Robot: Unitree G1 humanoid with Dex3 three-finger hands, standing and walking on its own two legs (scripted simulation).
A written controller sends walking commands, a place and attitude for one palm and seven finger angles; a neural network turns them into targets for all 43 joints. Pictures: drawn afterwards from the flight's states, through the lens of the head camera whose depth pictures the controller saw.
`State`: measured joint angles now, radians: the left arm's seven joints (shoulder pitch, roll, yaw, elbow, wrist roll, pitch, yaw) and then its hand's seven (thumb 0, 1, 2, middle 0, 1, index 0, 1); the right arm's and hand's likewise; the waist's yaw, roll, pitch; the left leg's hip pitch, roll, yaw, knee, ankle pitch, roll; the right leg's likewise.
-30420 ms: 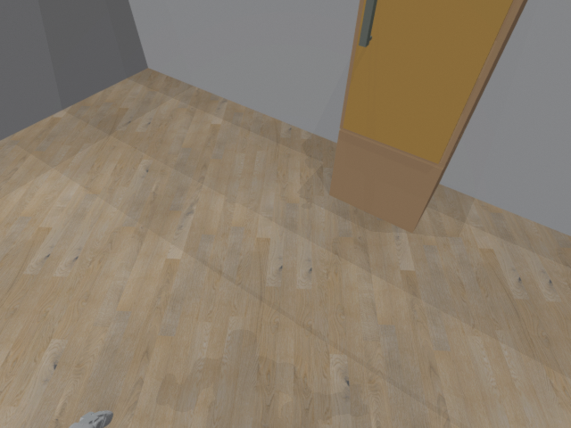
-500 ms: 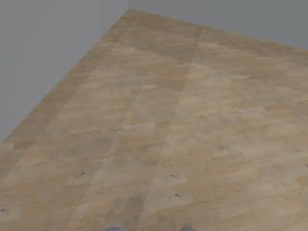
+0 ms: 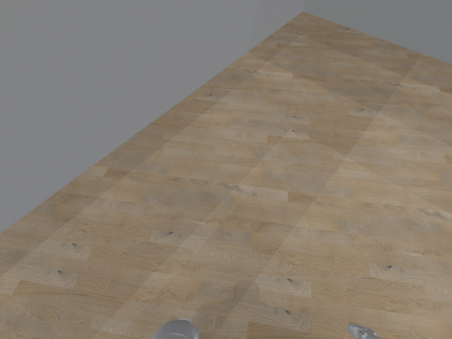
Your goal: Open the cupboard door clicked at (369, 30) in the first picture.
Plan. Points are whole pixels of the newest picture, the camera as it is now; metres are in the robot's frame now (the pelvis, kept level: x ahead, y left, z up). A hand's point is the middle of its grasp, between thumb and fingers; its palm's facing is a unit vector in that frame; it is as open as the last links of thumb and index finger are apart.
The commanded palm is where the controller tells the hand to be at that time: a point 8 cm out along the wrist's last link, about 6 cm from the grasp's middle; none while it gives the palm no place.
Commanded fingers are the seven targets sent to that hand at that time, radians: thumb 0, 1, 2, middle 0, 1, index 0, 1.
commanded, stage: turn to face it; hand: left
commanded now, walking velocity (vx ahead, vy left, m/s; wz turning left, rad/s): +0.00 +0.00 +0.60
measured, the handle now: out of the picture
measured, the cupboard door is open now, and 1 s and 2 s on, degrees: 39 39 39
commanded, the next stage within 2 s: none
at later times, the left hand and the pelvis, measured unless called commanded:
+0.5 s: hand out of the picture +0.03 +0.19 -0.16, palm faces +0.32 -0.89 -0.31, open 7.4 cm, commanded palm none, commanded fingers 0.00 0.90 0.90 -0.20 -0.30 -0.20 -0.30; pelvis +0.01 -0.04 -0.01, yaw +19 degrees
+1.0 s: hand out of the picture -0.04 +0.20 -0.17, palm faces +0.61 -0.74 -0.27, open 7.4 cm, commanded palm none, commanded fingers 0.00 0.90 0.90 -0.20 -0.30 -0.20 -0.30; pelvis +0.01 -0.04 -0.01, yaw +38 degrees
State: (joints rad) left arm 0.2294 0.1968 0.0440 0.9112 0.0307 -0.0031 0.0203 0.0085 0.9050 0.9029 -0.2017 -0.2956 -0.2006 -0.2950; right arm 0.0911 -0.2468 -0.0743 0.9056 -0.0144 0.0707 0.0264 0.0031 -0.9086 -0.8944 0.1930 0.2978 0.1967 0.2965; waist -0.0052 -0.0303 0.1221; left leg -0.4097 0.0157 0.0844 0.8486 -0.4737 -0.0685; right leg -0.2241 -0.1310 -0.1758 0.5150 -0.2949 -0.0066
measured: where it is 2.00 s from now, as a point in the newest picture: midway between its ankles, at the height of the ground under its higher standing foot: outside the picture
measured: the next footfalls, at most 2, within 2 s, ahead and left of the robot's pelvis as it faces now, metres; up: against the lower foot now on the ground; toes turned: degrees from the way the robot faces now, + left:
left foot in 0.10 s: +0.05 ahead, +0.13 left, +0.00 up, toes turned +10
right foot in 0.40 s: +0.10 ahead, -0.14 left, +0.00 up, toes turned +13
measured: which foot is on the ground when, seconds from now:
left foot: up 0.00-0.08, down 0.10-0.40, up 0.42-0.72, down 0.74-1.00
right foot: down 0.00-0.10, up 0.12-0.38, down 0.40-0.74, up 0.76-1.00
